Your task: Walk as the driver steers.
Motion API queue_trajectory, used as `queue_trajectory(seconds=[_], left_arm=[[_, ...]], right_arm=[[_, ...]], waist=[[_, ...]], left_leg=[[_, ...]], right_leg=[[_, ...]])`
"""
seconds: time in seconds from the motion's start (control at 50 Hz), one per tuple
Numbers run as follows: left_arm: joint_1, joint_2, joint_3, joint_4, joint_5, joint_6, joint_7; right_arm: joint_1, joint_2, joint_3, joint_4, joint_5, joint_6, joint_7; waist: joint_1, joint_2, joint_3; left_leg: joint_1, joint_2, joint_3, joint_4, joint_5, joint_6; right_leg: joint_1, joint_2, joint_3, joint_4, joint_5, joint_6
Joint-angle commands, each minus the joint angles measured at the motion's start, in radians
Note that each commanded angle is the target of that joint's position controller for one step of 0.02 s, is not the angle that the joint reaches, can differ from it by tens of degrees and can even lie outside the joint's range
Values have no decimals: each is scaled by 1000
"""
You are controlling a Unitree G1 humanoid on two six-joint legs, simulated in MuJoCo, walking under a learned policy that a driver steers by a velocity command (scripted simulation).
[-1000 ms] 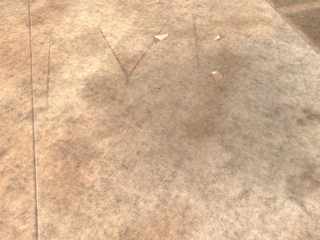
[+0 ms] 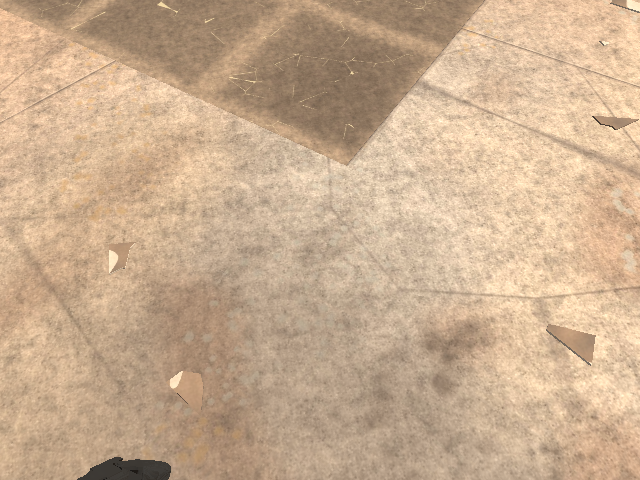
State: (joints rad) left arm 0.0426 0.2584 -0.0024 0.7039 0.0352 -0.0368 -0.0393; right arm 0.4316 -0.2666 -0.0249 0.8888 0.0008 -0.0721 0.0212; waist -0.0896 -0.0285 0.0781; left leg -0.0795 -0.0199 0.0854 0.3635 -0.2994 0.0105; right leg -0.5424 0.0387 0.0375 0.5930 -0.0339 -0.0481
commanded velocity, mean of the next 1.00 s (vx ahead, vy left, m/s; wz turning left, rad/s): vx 0.05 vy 0.00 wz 0.75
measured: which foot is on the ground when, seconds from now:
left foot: down 0.00-0.04, up 0.06-0.42, down 0.44-0.90, up 0.92-1.00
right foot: up 0.00-0.02, down 0.04-0.44, up 0.46-0.88, down 0.90-1.00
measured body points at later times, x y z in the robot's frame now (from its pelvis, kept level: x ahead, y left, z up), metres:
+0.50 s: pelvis +0.05 +0.03 -0.01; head +0.06 +0.06 +0.43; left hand +0.09 +0.33 -0.14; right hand +0.25 -0.20 -0.11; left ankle +0.03 +0.11 -0.74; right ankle +0.14 -0.08 -0.71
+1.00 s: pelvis +0.08 +0.02 +0.00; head +0.12 +0.03 +0.45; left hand -0.01 +0.33 -0.08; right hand +0.38 -0.09 -0.11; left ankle +0.00 +0.09 -0.69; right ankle +0.16 -0.04 -0.74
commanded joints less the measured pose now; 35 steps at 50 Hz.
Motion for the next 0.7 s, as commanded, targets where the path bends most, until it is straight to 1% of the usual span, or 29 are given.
queue_trajectory(seconds=[0.02, 0.04, 0.06, 0.08, 0.1, 0.12, 0.14, 0.16, 0.18, 0.22, 0.24, 0.28, 0.32, 0.34, 0.38, 0.4, 0.42, 0.44, 0.46, 0.48, 0.5, 0.52, 0.54, 0.56, 0.58, 0.6, 0.62, 0.66, 0.7], left_arm=[[196, 79, 21, 36, 25, -15, 16], [226, 122, 29, 44, 35, -30, 27], [278, 172, 38, 29, 38, -33, 38], [289, 167, 47, 21, -15, -18, 47], [268, 149, 48, 13, -44, -4, 50], [215, 123, 43, 2, -42, 5, 61], [168, 97, 37, -4, -32, 12, 75], [130, 84, 34, -8, -29, 17, 88], [119, 80, 35, -11, -21, 19, 94], [102, 76, 39, -17, -12, 18, 97], [89, 76, 41, -20, -8, 18, 97], [68, 77, 47, -23, 0, 19, 93], [66, 96, 58, -25, 5, 24, 86], [74, 109, 65, -24, 7, 27, 82], [89, 135, 79, -22, 4, 34, 78], [83, 147, 86, -23, -2, 39, 77], [106, 142, 90, -16, -3, 47, 75], [147, 112, 89, -7, -5, 63, 67], [95, 71, 75, -87, -9, 78, 74], [6, 88, 72, -106, 7, 84, 78], [31, 89, 73, -96, -11, 82, 73], [68, 101, 77, -75, -21, 70, 68], [91, 113, 83, -59, -7, 61, 65], [118, 119, 86, -43, 5, 58, 60], [118, 116, 85, -43, 5, 59, 55], [110, 106, 82, -49, 1, 60, 52], [96, 97, 77, -58, -5, 62, 52], [65, 93, 70, -73, -11, 65, 55], [48, 101, 67, -83, -12, 63, 58]], right_arm=[[-69, -130, -25, -57, 16, -7, -6], [-22, -127, -25, -54, 12, -3, -8], [72, -79, -15, -72, 18, 5, -16], [131, -68, -15, -63, 39, 37, -34], [97, -125, -33, -57, 17, 59, -42], [43, -130, -43, -71, 1, 71, -41], [-5, -121, -46, -81, -8, 81, -37], [-25, -110, -49, -89, -15, 94, -33], [-27, -100, -52, -92, -19, 109, -29], [-34, -76, -55, -108, -13, 133, -25], [-46, -65, -54, -119, -12, 143, -21], [-93, -48, -49, -150, -11, 159, -8], [-133, -58, -49, -181, -10, 168, 9], [-146, -69, -52, -193, -9, 168, 15], [-157, -83, -57, -213, -7, 166, 25], [-138, -83, -59, -212, -7, 162, 29], [-100, -101, -67, -198, -12, 156, 28], [-76, -161, -80, -198, -26, 144, 18], [-94, -326, -114, -243, -30, 138, 3], [-66, -316, -124, -236, -40, 142, -16], [-126, -277, -112, -244, -34, 145, -29], [-209, -243, -105, -262, -28, 149, -31], [-259, -222, -100, -282, -19, 147, -29], [-268, -196, -95, -293, -13, 144, -24], [-241, -187, -94, -293, -6, 140, -20], [-214, -192, -97, -289, -2, 137, -16], [-191, -200, -102, -285, -2, 135, -16], [-157, -212, -109, -285, -6, 135, -19], [-140, -222, -115, -290, -11, 137, -20]], waist=[[136, 88, -127], [135, 7, -149], [120, -152, -273], [129, -220, -427], [127, -117, -394], [111, -70, -321], [92, -49, -248], [70, -61, -191], [63, -74, -180], [49, -71, -185], [44, -77, -184], [48, -107, -168], [61, -140, -169], [67, -140, -174], [70, -122, -176], [52, -94, -175], [40, -21, -159], [32, 197, -75], [38, 417, 0], [2, 264, -1], [52, 214, -4], [95, 181, -5], [106, 190, -42], [106, 173, -88], [96, 141, -121], [86, 117, -134], [74, 113, -135], [48, 133, -130], [32, 152, -132]], left_leg=[[-129, 154, -112, 104, 680, 65], [-160, 102, -99, 226, 519, 40], [-257, 23, -60, 456, 11, 15], [-294, -44, -100, 680, -380, 15], [-356, -33, -125, 794, -388, 11], [-407, -9, -121, 838, -336, 4], [-423, 19, -119, 835, -280, -9], [-412, 38, -115, 818, -237, -27], [-380, 36, -98, 825, -209, -42], [-350, 38, -81, 805, -180, -55], [-344, 47, -75, 762, -162, -53], [-311, 68, -60, 635, -112, -40], [-256, 71, -38, 529, -84, -23], [-237, 68, -24, 490, -88, -14], [-188, 56, 6, 400, -94, 7], [-128, 44, 22, 312, -57, 23], [-62, 28, -14, 210, -32, 45], [-66, 146, -248, -13, -30, 85], [-129, 399, -716, -137, 143, 214], [-185, 381, -678, -155, 125, 268], [-215, 312, -573, -130, 54, 249], [-223, 237, -485, -112, 33, 205], [-195, 189, -442, -81, 116, 186], [-163, 164, -415, -53, 218, 184], [-128, 161, -420, -32, 287, 185], [-92, 160, -434, -18, 324, 188], [-60, 158, -454, -9, 333, 191], [-13, 155, -506, 1, 308, 198], [5, 155, -564, 7, 284, 207]], right_leg=[[396, -4, -23, -123, 149, -36], [481, -95, 38, -136, 466, -51], [646, -363, 247, -65, 990, -145], [701, -482, 356, -49, 1165, -276], [659, -452, 314, -82, 1019, -282], [591, -417, 257, -132, 820, -258], [505, -380, 204, -182, 670, -231], [421, -350, 148, -224, 563, -209], [363, -334, 106, -246, 496, -199], [308, -327, 47, -274, 367, -201], [291, -327, 22, -286, 278, -196], [255, -319, -30, -301, 108, -172], [238, -329, -62, -299, -5, -153], [242, -342, -71, -286, -36, -145], [245, -368, -89, -247, -99, -117], [218, -364, -120, -201, -157, -83], [161, -331, -163, -101, -273, -25], [38, -236, -242, 124, -433, 56], [-208, -37, -192, 313, -636, 129], [-179, -53, -27, 469, -587, 114], [-156, -66, 14, 486, -471, 104], [-128, -73, 21, 469, -358, 96], [-108, -60, 8, 484, -301, 90], [-83, -51, 4, 504, -281, 92], [-77, -43, 7, 508, -283, 95], [-86, -40, 13, 490, -287, 98], [-102, -37, 20, 452, -292, 102], [-121, -26, 33, 368, -304, 106], [-109, -10, 50, 299, -321, 102]])
Velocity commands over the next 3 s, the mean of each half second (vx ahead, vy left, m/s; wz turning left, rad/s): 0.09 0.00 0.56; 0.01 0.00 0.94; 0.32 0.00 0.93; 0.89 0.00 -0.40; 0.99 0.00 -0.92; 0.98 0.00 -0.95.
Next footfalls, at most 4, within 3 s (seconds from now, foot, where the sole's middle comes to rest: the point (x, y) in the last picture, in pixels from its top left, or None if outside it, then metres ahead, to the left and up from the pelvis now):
0.04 right None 0.19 -0.08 -0.78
0.44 left None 0.07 0.13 -0.78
0.90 right None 0.19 -0.01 -0.78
1.44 left None -0.03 0.13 -0.78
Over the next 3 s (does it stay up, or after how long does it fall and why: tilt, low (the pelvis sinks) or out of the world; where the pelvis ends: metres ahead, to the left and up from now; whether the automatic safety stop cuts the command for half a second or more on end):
stays up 0.73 1.09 -0.01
